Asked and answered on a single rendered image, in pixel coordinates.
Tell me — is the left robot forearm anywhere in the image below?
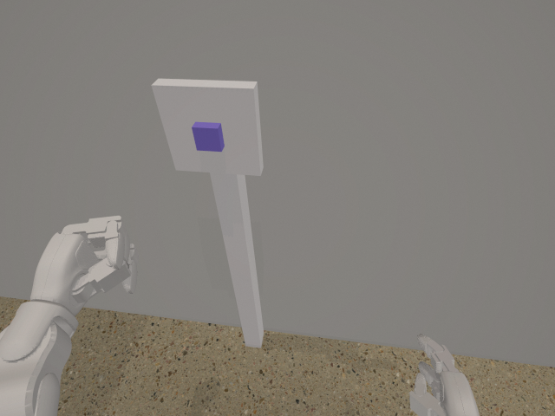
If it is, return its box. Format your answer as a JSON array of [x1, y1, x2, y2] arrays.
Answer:
[[0, 300, 79, 416]]

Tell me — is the left robot hand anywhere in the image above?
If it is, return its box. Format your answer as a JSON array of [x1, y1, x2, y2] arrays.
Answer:
[[30, 216, 139, 316]]

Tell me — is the button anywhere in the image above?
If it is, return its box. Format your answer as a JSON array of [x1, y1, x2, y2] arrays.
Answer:
[[192, 122, 225, 152]]

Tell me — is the right robot hand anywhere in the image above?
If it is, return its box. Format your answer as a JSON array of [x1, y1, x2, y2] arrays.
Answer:
[[409, 334, 480, 416]]

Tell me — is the panel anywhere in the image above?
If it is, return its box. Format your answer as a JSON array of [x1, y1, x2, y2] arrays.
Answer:
[[151, 79, 264, 348]]

